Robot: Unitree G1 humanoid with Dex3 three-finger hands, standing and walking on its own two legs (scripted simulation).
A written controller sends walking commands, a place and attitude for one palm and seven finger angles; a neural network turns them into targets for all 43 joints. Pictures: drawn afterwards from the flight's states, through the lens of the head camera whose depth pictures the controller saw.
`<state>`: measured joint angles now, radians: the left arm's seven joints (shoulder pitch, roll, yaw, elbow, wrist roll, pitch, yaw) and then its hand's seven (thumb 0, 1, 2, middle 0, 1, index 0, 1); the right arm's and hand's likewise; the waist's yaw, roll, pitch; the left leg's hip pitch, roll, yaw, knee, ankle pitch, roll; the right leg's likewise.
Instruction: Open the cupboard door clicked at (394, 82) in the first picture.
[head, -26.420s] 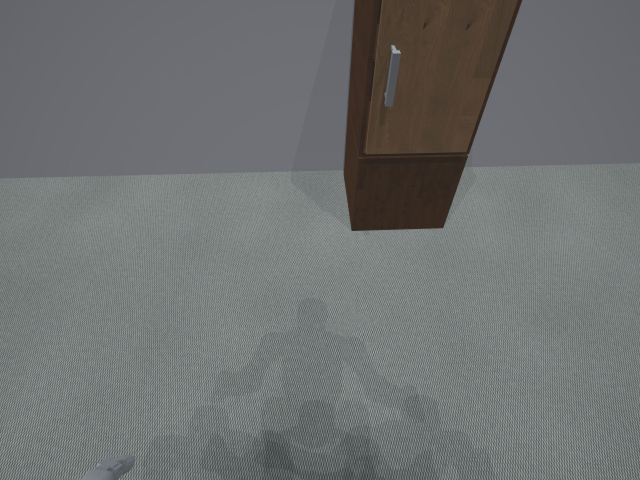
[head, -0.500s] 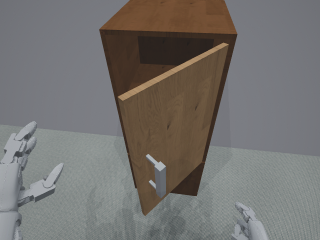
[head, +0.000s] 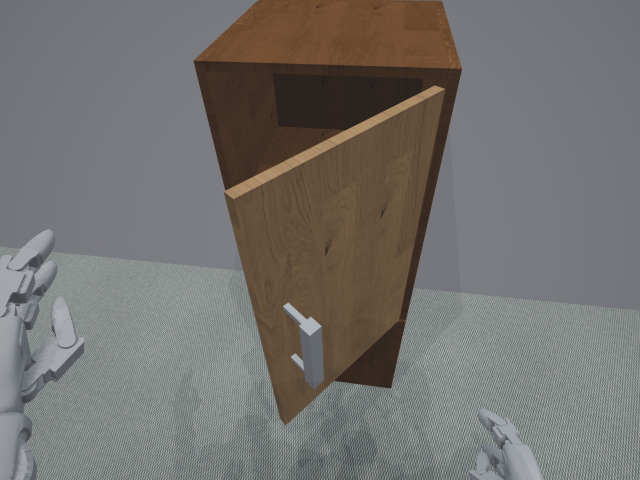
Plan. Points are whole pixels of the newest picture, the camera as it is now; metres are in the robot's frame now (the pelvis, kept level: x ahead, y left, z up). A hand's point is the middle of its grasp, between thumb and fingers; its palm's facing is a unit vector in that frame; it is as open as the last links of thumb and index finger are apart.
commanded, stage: step back with the hand held close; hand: left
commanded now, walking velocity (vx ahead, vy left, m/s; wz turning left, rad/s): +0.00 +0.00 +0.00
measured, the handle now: (303, 346) +0.33 +0.08 -0.05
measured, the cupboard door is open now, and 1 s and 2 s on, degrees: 52 52 52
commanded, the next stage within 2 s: stop stepping back and stand still in 1.52 s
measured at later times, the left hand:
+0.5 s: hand (59, 362) +0.17 +0.27 +0.15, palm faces +0.35 -0.78 -0.52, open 7.4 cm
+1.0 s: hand out of the picture +0.09 +0.28 +0.16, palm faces +0.46 -0.74 -0.49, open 7.4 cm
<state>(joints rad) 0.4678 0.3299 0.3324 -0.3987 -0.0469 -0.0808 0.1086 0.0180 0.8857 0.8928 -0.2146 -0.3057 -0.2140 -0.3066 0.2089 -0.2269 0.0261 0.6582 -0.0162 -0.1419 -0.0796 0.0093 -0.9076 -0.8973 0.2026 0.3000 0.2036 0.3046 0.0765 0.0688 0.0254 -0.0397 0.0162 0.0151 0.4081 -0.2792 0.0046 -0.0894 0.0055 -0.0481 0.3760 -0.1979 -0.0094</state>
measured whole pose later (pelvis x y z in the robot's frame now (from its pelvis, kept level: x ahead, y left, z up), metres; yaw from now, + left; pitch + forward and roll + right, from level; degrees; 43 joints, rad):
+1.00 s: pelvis -0.11 +0.02 -0.02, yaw +2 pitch -1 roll -1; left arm 0.51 0.42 0.46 -0.55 0.00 -0.25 0.15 0.02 0.89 0.90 -0.22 -0.31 -0.22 -0.31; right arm 0.22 -0.22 0.01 0.57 -0.01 -0.09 -0.08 0.01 -0.91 -0.90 0.20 0.30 0.21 0.30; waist 0.00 -0.02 0.07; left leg -0.41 -0.02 0.01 0.64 -0.24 0.05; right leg -0.42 0.00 0.01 0.55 -0.11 0.02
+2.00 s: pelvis -0.24 -0.02 -0.01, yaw -4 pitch -1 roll +1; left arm 0.67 0.49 0.47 -0.54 -0.04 -0.19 0.14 0.02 0.89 0.90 -0.22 -0.31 -0.22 -0.31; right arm 0.26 -0.22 0.01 0.60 -0.01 -0.15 -0.07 0.01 -0.91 -0.90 0.20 0.30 0.20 0.30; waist -0.05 -0.05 0.02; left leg -0.28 0.00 0.07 0.49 -0.20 0.02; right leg -0.29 0.03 -0.06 0.51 -0.22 -0.03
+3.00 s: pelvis -0.27 -0.02 -0.01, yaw +0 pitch -1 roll +0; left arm 0.25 0.23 0.01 1.01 0.01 0.03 0.00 0.01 0.96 0.89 -0.21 -0.30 -0.21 -0.31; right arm 0.28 -0.26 -0.01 1.04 -0.03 0.03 0.00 0.00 -0.91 -0.90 0.20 0.30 0.20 0.30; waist 0.00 -0.04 0.08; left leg -0.23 -0.02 -0.03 0.49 -0.24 0.01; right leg -0.28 0.04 -0.06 0.45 -0.15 -0.07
